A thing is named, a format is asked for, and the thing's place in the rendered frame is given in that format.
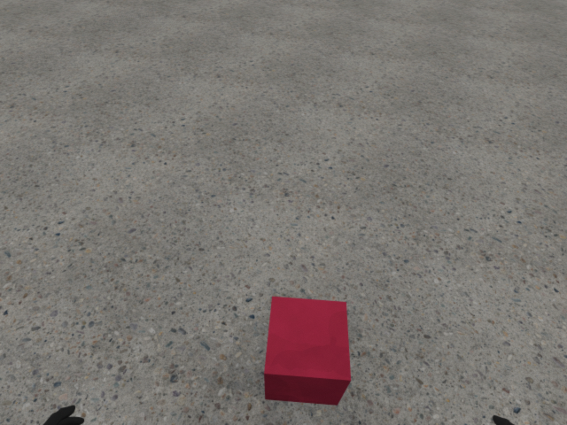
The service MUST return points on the robot left hand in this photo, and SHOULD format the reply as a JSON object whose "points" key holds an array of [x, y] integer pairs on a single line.
{"points": [[61, 417]]}

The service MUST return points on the carton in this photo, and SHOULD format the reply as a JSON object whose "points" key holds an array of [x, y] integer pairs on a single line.
{"points": [[307, 357]]}

